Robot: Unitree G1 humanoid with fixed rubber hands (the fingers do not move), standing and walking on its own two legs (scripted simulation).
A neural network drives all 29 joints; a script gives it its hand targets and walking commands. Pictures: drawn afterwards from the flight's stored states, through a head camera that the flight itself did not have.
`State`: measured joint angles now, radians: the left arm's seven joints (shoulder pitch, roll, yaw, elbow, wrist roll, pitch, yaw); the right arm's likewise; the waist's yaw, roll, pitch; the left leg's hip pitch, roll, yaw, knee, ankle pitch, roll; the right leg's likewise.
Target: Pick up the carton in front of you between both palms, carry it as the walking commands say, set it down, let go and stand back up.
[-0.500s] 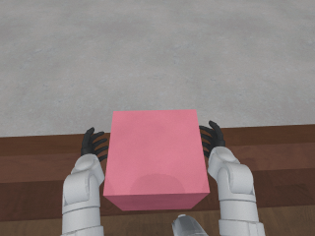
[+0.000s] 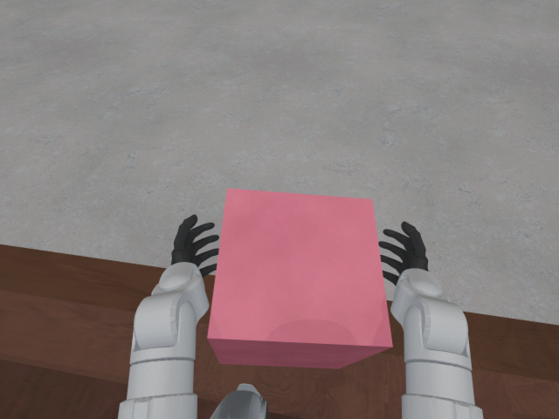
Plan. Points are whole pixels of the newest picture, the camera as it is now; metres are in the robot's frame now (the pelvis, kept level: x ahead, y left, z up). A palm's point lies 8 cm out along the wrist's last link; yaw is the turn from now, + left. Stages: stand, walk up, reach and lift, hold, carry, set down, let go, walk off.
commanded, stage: carry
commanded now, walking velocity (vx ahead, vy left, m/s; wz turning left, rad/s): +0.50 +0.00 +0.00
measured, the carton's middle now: (289, 288) +0.32 +0.03 -0.02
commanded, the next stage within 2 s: none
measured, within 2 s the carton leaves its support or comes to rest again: neither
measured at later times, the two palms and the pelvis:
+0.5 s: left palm (245, 160) +0.71 +0.17 -0.10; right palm (369, 159) +0.72 -0.14 -0.09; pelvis +0.40 +0.00 -0.18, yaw +1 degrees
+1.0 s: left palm (267, 120) +1.11 +0.17 -0.26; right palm (348, 127) +1.09 -0.13 -0.26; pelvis +0.79 +0.05 -0.33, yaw +1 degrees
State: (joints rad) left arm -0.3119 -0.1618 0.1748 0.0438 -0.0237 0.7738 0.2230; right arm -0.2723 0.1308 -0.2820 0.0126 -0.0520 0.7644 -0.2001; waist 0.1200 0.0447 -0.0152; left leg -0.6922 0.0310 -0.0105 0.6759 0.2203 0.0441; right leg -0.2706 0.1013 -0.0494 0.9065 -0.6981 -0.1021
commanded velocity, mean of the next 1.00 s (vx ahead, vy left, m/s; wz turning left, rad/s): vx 0.50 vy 0.00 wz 0.00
